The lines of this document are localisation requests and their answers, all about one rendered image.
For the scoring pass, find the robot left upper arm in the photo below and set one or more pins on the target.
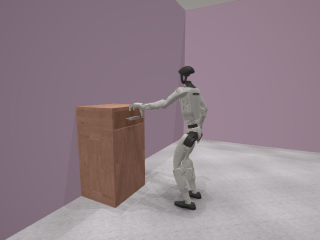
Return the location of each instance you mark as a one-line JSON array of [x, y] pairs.
[[180, 92]]

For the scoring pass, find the left robot forearm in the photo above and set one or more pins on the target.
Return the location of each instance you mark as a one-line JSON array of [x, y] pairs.
[[151, 106]]

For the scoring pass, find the cabinet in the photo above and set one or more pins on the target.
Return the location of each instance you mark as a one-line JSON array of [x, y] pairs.
[[111, 162]]

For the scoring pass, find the drawer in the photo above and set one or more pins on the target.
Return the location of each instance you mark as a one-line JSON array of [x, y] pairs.
[[120, 116]]

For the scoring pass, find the right robot forearm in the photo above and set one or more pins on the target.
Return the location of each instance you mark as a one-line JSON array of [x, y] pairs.
[[201, 119]]

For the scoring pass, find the handle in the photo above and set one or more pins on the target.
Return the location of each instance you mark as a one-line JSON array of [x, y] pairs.
[[133, 118]]

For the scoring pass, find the robot left shin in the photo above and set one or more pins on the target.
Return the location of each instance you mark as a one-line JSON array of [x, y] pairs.
[[182, 183]]

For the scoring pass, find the robot left foot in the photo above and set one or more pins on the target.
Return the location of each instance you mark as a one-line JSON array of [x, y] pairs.
[[182, 204]]

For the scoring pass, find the robot right upper arm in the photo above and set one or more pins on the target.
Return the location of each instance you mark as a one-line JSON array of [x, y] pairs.
[[203, 108]]

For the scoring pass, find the left robot hand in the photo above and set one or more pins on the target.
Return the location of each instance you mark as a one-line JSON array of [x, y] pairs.
[[137, 105]]

